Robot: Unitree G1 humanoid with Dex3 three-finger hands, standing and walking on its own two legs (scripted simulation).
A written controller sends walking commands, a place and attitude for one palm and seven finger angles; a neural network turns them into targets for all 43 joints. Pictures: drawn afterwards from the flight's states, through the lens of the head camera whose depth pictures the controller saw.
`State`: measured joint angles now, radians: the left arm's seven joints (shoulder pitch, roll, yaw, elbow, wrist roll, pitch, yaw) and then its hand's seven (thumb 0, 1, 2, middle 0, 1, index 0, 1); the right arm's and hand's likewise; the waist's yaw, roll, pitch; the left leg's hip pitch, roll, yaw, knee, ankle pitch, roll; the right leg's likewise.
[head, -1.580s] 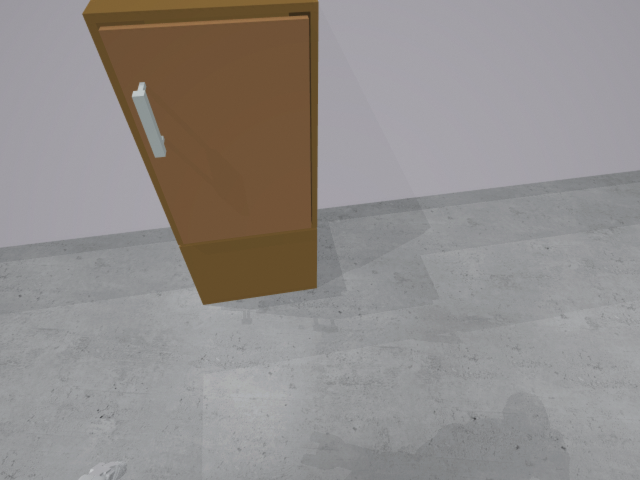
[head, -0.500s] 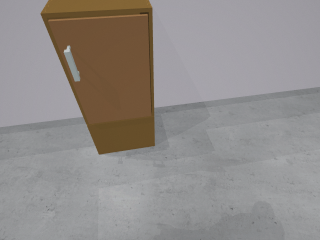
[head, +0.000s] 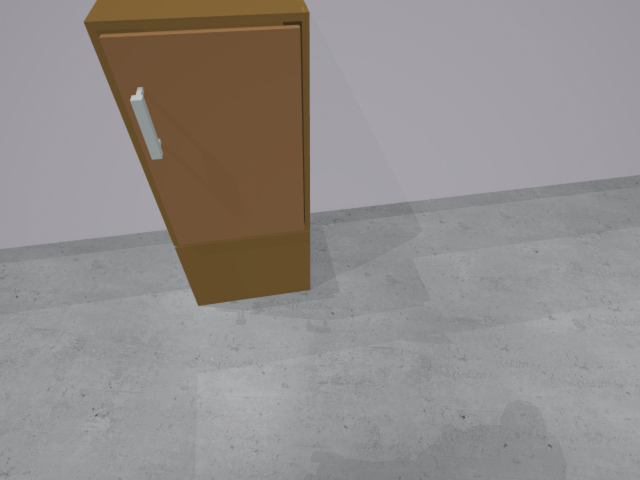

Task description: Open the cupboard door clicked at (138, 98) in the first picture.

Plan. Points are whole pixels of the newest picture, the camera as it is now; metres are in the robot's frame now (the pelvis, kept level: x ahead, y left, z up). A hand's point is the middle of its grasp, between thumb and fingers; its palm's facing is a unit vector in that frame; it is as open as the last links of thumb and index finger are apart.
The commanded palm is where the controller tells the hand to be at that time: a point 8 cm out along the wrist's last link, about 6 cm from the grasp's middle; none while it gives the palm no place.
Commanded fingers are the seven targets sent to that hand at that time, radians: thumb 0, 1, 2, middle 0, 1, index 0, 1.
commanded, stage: turn to face it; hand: left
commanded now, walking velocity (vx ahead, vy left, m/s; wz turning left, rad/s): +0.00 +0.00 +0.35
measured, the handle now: (148, 123) +0.78 +0.42 +0.01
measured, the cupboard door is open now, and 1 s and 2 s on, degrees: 0 0 0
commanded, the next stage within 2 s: take the last steps up to it in 0.50 s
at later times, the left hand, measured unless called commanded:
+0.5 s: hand out of the picture +0.00 +0.21 -0.19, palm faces +0.11 -0.96 -0.24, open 7.4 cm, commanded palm none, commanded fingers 0.00 0.90 0.90 -0.20 -0.30 -0.20 -0.30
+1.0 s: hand out of the picture -0.14 +0.18 -0.18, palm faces +0.36 -0.92 -0.17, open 7.4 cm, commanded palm none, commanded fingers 0.00 0.90 0.90 -0.20 -0.30 -0.20 -0.30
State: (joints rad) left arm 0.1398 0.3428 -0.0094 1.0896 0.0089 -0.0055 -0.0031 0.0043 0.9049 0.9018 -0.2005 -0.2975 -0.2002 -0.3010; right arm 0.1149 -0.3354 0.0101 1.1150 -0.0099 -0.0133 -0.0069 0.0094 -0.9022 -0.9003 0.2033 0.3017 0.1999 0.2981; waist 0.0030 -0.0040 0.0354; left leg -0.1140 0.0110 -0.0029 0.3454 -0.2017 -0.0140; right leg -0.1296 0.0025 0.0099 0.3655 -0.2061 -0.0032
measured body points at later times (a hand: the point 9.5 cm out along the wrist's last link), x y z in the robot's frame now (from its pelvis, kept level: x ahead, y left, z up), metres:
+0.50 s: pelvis -0.02 +0.01 -0.02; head +0.00 +0.02 +0.43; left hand +0.00 +0.26 -0.17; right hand +0.05 -0.22 -0.17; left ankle -0.01 +0.13 -0.75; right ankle -0.02 -0.11 -0.74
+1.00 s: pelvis -0.01 +0.04 -0.01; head -0.01 +0.05 +0.44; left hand -0.16 +0.23 -0.16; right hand +0.13 -0.18 -0.15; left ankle -0.01 +0.17 -0.73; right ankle -0.03 -0.11 -0.75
